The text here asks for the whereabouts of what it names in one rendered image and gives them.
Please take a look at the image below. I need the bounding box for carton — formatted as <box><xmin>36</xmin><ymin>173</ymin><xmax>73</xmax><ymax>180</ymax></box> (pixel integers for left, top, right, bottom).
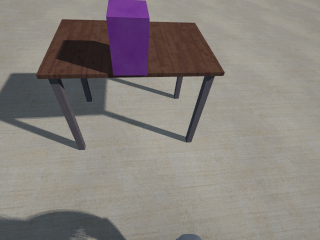
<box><xmin>106</xmin><ymin>0</ymin><xmax>150</xmax><ymax>76</ymax></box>

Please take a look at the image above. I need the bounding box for table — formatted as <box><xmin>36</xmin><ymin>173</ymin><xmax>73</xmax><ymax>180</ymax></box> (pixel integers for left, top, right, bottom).
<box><xmin>36</xmin><ymin>19</ymin><xmax>225</xmax><ymax>150</ymax></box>

